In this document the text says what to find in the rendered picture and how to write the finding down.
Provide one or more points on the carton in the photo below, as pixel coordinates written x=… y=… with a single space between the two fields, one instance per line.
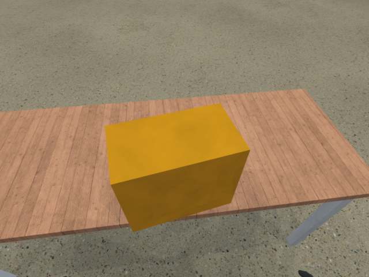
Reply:
x=173 y=165

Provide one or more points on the table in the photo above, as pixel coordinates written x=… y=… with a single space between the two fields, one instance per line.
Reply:
x=55 y=179

